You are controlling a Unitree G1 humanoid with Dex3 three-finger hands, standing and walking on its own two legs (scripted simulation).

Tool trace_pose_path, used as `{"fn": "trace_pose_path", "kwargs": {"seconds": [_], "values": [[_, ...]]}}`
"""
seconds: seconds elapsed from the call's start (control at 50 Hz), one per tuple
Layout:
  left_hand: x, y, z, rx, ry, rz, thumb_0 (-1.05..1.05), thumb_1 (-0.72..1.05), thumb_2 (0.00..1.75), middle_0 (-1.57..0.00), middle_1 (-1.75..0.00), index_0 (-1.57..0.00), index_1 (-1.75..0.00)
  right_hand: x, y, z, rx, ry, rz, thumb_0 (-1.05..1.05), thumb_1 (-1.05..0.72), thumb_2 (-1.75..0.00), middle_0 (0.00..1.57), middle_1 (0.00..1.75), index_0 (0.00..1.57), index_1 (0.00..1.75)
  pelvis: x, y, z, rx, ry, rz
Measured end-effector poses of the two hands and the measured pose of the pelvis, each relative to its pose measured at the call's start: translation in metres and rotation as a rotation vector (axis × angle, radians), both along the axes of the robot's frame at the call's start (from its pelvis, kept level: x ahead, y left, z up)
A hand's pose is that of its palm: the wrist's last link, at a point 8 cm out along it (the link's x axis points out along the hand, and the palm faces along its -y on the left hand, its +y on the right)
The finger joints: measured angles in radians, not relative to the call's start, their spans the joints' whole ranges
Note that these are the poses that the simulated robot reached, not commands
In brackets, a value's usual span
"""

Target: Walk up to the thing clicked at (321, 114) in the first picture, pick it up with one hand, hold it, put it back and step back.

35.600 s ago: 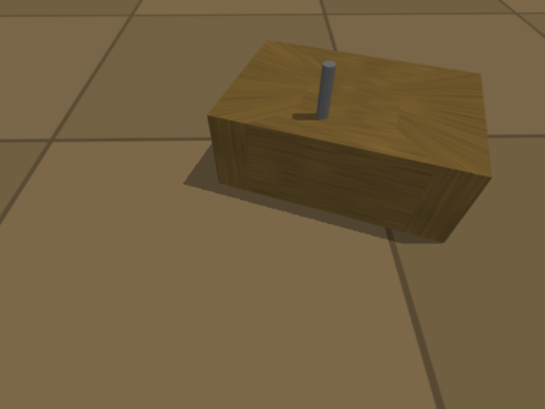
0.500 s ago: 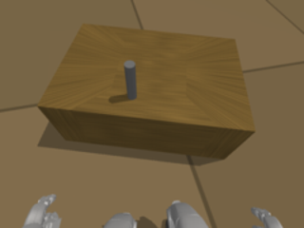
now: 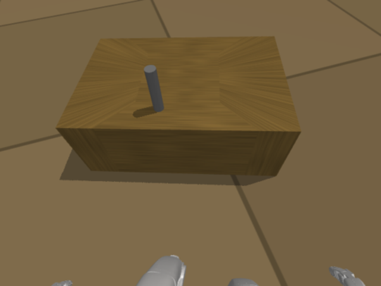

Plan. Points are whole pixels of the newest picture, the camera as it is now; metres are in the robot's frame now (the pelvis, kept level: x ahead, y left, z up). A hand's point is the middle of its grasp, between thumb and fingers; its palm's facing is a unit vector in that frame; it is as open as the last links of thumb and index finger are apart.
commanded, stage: step back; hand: left
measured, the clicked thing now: (154, 90) +0.87 +0.21 -0.23
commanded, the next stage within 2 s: stand in 1.74 s
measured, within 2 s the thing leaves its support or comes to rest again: neither
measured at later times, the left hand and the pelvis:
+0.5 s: hand out of the picture -0.09 +0.24 -0.16, palm faces -0.02 -0.91 -0.41, open 7.4 cm; pelvis -0.18 -0.04 -0.02, yaw +0 degrees
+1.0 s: hand out of the picture -0.26 +0.25 -0.15, palm faces +0.11 -0.91 -0.39, open 7.4 cm; pelvis -0.28 -0.04 +0.00, yaw +6 degrees
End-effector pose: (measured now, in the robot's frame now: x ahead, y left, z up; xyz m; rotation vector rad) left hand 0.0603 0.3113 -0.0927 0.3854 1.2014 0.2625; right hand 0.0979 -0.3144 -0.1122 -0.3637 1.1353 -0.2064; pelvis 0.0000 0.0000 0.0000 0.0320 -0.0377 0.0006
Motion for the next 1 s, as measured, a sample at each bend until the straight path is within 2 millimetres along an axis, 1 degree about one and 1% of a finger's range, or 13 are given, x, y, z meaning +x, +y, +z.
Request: {"fn": "trace_pose_path", "kwargs": {"seconds": [0.08,0.14,0.18,0.26,0.38,0.48,0.56,0.62,0.72,0.8,0.86,0.92,1.0], "values": [[0.002,0.005,0.002,0.017,-0.082,-0.020,0.01,0.90,0.89,-0.20,-0.30,-0.20,-0.30,-0.038,0.003,-0.004,-0.011,0.068,0.018,0.01,-0.91,-0.89,0.20,0.30,0.20,0.30,-0.026,0.001,-0.003,-0.010,0.006,0.036],[0.002,0.013,-0.006,0.008,-0.143,-0.025,0.01,0.90,0.89,-0.20,-0.30,-0.20,-0.30,-0.063,0.008,-0.009,-0.025,0.091,0.039,0.01,-0.91,-0.89,0.20,0.30,0.20,0.30,-0.047,0.004,-0.012,-0.019,0.004,0.069],[-0.004,0.014,-0.011,-0.005,-0.163,-0.016,0.01,0.90,0.89,-0.20,-0.30,-0.20,-0.30,-0.079,0.013,-0.008,-0.024,0.104,0.044,0.01,-0.91,-0.89,0.20,0.30,0.20,0.30,-0.063,0.005,-0.013,0.004,-0.013,0.063],[-0.026,0.006,-0.013,-0.034,-0.150,-0.003,0.01,0.91,0.89,-0.20,-0.30,-0.20,-0.30,-0.102,0.016,0.004,-0.019,0.078,0.052,0.01,-0.90,-0.89,0.21,0.30,0.20,0.30,-0.088,0.001,-0.005,-0.028,-0.015,0.060],[-0.081,-0.011,-0.017,-0.049,-0.089,-0.020,0.01,0.91,0.89,-0.20,-0.30,-0.20,-0.30,-0.116,0.000,0.014,-0.036,-0.008,0.059,0.01,-0.90,-0.89,0.21,0.30,0.21,0.31,-0.128,-0.012,-0.003,-0.041,-0.002,0.020],[-0.140,-0.027,-0.024,-0.022,-0.025,-0.027,0.01,0.91,0.89,-0.20,-0.30,-0.20,-0.30,-0.131,-0.026,0.003,-0.025,-0.078,0.061,0.00,-0.90,-0.89,0.21,0.30,0.21,0.31,-0.167,-0.032,-0.015,-0.039,0.006,-0.014],[-0.194,-0.041,-0.015,-0.013,0.013,0.001,0.01,0.91,0.89,-0.20,-0.30,-0.20,-0.30,-0.159,-0.038,-0.002,-0.012,-0.058,0.036,0.00,-0.90,-0.89,0.20,0.30,0.20,0.30,-0.194,-0.043,-0.010,-0.021,-0.003,-0.004],[-0.224,-0.044,-0.006,0.004,0.029,0.026,0.01,0.90,0.89,-0.20,-0.30,-0.20,-0.30,-0.183,-0.040,-0.002,0.000,-0.030,0.042,0.00,-0.91,-0.89,0.20,0.30,0.20,0.30,-0.210,-0.046,-0.004,0.000,0.000,0.009],[-0.255,-0.039,0.002,0.033,-0.016,0.046,0.01,0.90,0.89,-0.20,-0.30,-0.21,-0.30,-0.229,-0.041,-0.011,0.004,0.054,0.072,0.00,-0.91,-0.89,0.20,0.30,0.20,0.30,-0.239,-0.048,-0.003,-0.004,0.002,0.051],[-0.279,-0.028,0.000,0.036,-0.061,0.075,0.01,0.90,0.89,-0.20,-0.30,-0.20,-0.30,-0.257,-0.034,-0.015,0.004,0.109,0.104,0.01,-0.91,-0.89,0.20,0.30,0.20,0.30,-0.259,-0.045,-0.007,-0.014,-0.002,0.098],[-0.298,-0.018,-0.007,0.026,-0.061,0.096,0.01,0.90,0.89,-0.20,-0.30,-0.20,-0.30,-0.273,-0.025,-0.013,0.005,0.110,0.104,0.01,-0.91,-0.89,0.20,0.30,0.20,0.30,-0.272,-0.039,-0.009,0.003,-0.015,0.113],[-0.315,-0.016,-0.010,-0.003,-0.031,0.121,0.01,0.90,0.89,-0.20,-0.30,-0.20,-0.30,-0.286,-0.018,-0.006,0.017,0.092,0.097,0.01,-0.91,-0.89,0.20,0.30,0.20,0.30,-0.278,-0.034,-0.004,-0.010,-0.017,0.113],[-0.329,-0.020,-0.014,-0.034,-0.004,0.129,0.01,0.91,0.89,-0.20,-0.30,-0.20,-0.30,-0.290,-0.013,0.001,0.025,0.060,0.095,0.01,-0.90,-0.89,0.21,0.30,0.20,0.30,-0.281,-0.036,0.000,-0.013,-0.018,0.100]]}}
